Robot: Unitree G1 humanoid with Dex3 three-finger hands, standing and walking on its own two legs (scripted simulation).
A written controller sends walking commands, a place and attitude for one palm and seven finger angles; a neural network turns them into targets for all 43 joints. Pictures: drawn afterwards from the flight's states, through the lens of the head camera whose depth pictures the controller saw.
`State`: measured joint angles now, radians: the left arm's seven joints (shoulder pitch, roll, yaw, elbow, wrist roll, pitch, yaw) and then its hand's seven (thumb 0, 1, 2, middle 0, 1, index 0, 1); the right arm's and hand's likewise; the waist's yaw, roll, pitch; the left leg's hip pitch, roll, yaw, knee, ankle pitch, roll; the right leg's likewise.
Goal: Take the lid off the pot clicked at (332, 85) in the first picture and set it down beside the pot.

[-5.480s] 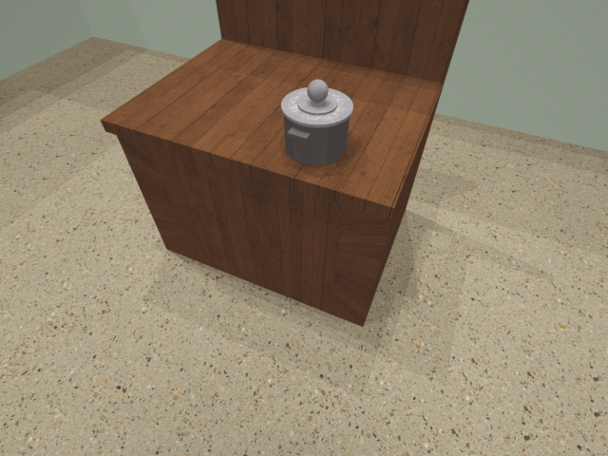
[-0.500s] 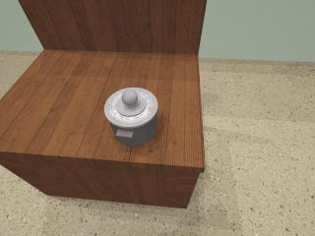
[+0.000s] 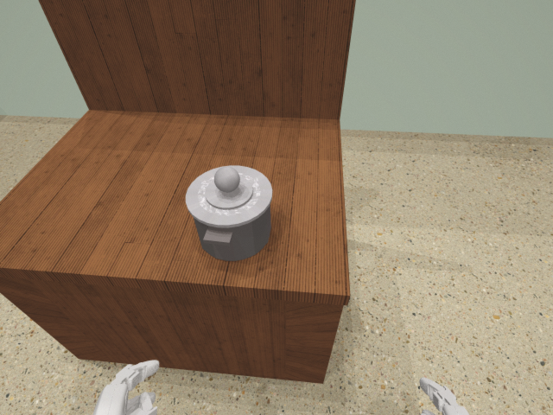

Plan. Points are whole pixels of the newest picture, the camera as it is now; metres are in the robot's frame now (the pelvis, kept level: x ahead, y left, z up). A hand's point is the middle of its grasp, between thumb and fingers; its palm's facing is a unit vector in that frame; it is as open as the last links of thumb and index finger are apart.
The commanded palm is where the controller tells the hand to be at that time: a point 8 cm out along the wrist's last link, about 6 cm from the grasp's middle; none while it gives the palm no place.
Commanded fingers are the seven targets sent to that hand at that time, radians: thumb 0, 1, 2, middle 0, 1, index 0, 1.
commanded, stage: lift the closed hand beside the body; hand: left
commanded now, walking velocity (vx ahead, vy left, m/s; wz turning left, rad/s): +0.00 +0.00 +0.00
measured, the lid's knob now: (227, 179) +0.54 +0.13 +0.04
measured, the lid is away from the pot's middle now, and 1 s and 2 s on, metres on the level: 0.00 0.00 0.00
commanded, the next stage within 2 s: raise the hand higher, near the body in 0.38 s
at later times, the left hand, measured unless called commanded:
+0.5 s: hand out of the picture +0.09 +0.22 -0.07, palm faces +0.24 -0.91 -0.33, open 3.1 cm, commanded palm +0.05 +0.26 -0.04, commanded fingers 0.00 0.90 0.90 -1.30 -1.50 -1.30 -1.50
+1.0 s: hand (96, 398) +0.14 +0.23 +0.03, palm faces +0.28 -0.88 -0.38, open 3.1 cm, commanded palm +0.10 +0.27 +0.06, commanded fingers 0.00 0.90 0.90 -1.30 -1.50 -1.30 -1.50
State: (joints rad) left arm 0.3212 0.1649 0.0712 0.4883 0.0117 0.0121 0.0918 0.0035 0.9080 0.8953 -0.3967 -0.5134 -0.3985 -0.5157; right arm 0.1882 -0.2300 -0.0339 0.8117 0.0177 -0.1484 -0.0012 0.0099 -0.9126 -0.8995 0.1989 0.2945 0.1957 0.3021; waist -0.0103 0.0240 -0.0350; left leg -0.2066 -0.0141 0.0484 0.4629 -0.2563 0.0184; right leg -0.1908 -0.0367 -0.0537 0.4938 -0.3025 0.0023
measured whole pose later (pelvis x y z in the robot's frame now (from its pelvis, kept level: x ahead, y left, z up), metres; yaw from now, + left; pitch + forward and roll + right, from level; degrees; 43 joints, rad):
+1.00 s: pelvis +0.01 +0.00 +0.00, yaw +1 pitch -1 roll +0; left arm 0.67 0.25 0.12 -0.21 -0.01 -0.04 0.09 0.01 0.90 0.90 -1.29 -1.49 -1.29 -1.50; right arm 0.17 -0.20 0.01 0.59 0.00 -0.18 -0.06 0.01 -0.91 -0.90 0.20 0.29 0.20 0.30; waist 0.07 0.04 0.00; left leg -0.18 -0.01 0.03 0.48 -0.29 0.02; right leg -0.13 -0.03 -0.07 0.46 -0.31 0.01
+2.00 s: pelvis -0.03 +0.00 +0.00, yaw +2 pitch -1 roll -1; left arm 0.19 0.66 0.12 -0.16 0.73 -0.07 -0.25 0.00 0.20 1.17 -1.02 -0.66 -1.02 -0.67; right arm 0.12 -0.29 0.01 0.55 0.03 0.10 -0.02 0.01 -0.91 -0.90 0.20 0.29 0.19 0.30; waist 0.05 0.13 0.03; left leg -0.22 -0.01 0.02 0.43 -0.20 0.02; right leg -0.16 -0.02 -0.08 0.40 -0.22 0.00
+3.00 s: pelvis -0.02 +0.01 +0.00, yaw +2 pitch +1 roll +0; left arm -0.32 0.57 -0.18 0.07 0.84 0.07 -0.37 0.00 -0.27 1.37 -0.83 -0.08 -0.83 -0.08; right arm 0.11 -0.30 0.02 0.57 0.04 0.12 0.03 0.01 -0.91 -0.90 0.20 0.29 0.19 0.30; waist 0.02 0.12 0.03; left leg -0.24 -0.03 0.02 0.42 -0.19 0.04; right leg -0.21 -0.05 -0.08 0.44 -0.24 0.01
